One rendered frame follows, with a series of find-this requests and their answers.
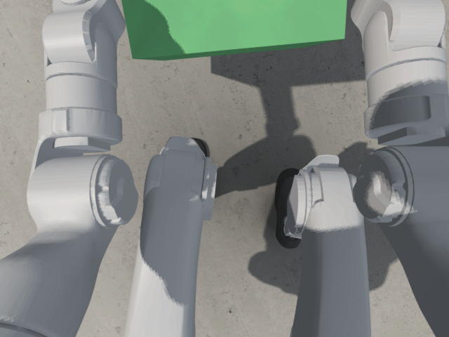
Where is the right robot forearm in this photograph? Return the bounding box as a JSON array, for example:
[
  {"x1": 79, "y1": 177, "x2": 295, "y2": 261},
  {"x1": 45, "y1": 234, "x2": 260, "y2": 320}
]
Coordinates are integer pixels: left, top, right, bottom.
[{"x1": 351, "y1": 0, "x2": 449, "y2": 147}]

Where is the left robot forearm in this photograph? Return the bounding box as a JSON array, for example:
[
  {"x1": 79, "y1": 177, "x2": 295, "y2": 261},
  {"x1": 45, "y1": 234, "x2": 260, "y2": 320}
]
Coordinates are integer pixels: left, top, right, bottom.
[{"x1": 27, "y1": 0, "x2": 126, "y2": 214}]

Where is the robot right upper arm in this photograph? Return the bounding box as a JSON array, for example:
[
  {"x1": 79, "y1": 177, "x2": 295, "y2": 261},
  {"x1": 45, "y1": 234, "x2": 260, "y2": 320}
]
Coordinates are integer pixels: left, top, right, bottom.
[{"x1": 353, "y1": 146, "x2": 449, "y2": 337}]

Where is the robot left foot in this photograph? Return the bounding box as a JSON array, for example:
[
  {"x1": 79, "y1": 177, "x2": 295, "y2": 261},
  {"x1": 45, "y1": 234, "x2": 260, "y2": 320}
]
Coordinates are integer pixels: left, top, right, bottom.
[{"x1": 192, "y1": 138, "x2": 207, "y2": 157}]

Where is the carton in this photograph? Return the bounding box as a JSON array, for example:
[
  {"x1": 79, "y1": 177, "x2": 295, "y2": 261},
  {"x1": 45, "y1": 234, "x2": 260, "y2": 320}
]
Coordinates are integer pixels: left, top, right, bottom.
[{"x1": 121, "y1": 0, "x2": 347, "y2": 60}]

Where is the left robot shin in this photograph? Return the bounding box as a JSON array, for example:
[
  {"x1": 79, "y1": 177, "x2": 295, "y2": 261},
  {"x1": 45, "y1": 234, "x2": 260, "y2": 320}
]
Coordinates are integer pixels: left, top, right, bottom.
[{"x1": 143, "y1": 136, "x2": 206, "y2": 205}]

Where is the robot left upper arm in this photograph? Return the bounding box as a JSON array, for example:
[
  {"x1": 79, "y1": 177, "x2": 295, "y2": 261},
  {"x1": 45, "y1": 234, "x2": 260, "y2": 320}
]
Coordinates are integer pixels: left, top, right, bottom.
[{"x1": 0, "y1": 154, "x2": 138, "y2": 337}]

